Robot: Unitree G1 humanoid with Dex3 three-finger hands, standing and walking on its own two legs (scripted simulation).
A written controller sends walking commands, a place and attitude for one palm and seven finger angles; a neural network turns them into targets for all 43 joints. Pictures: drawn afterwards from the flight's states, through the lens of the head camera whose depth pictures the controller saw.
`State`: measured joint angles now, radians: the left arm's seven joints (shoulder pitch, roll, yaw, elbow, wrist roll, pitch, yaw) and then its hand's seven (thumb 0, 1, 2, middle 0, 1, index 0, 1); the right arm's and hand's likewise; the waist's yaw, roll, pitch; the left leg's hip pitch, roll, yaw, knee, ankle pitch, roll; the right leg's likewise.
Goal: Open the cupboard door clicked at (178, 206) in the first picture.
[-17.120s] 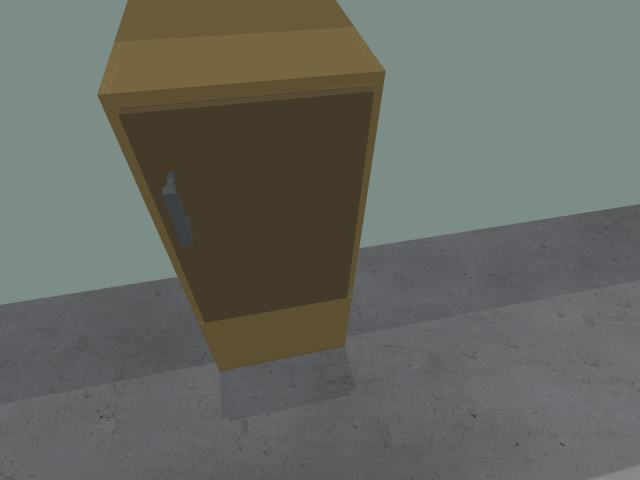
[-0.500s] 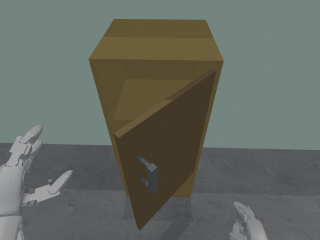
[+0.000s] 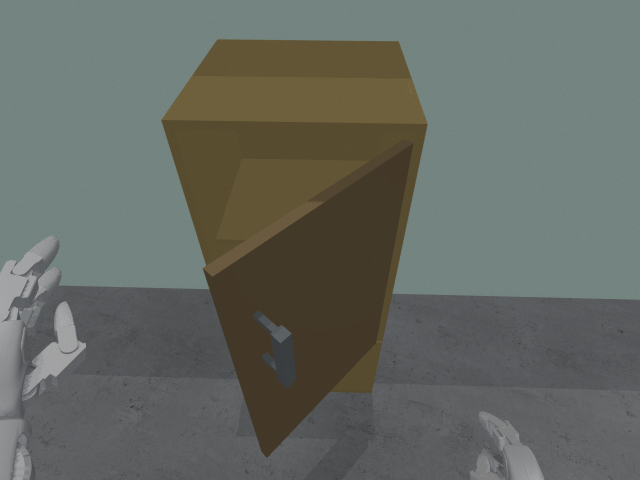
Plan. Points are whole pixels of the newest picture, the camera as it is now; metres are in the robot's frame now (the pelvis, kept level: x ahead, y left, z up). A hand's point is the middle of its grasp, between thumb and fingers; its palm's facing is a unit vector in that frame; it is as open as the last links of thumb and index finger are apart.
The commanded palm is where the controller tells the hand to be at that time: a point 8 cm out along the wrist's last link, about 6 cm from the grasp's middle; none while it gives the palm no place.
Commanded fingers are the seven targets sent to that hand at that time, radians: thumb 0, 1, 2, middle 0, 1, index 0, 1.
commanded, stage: draw the hand back to the body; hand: left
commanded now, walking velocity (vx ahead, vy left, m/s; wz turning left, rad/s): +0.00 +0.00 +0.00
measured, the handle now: (274, 349) +0.29 +0.10 +0.00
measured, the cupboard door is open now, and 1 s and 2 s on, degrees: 48 48 48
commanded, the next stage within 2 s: step back with the hand held close in 0.04 s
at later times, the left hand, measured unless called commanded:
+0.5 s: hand (101, 342) +0.19 +0.24 +0.15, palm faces +0.31 -0.81 -0.50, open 7.4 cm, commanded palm +0.13 +0.29 +0.17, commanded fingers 0.00 0.90 0.90 -0.20 -0.30 -0.20 -0.30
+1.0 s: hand out of the picture +0.08 +0.32 +0.16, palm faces +0.49 -0.73 -0.48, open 7.4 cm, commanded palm +0.01 +0.34 +0.17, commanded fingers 0.00 0.90 0.90 -0.20 -0.30 -0.20 -0.30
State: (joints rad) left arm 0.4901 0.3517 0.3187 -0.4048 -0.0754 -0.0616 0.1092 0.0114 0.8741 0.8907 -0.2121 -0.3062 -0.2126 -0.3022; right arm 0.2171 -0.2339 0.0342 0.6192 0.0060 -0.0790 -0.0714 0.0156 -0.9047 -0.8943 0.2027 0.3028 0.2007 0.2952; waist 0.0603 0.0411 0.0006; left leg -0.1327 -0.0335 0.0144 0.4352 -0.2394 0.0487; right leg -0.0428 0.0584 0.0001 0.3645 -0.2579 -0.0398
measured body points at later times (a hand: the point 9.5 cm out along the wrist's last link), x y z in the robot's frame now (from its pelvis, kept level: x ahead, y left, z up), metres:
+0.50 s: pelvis -0.02 +0.00 +0.00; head +0.00 -0.01 +0.45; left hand +0.17 +0.28 +0.17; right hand +0.15 -0.26 -0.08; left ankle +0.00 +0.08 -0.74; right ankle -0.03 -0.10 -0.74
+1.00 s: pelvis -0.11 +0.03 -0.02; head -0.09 +0.05 +0.43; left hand +0.04 +0.35 +0.18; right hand +0.07 -0.19 -0.09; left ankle +0.00 +0.09 -0.74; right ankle -0.17 -0.09 -0.74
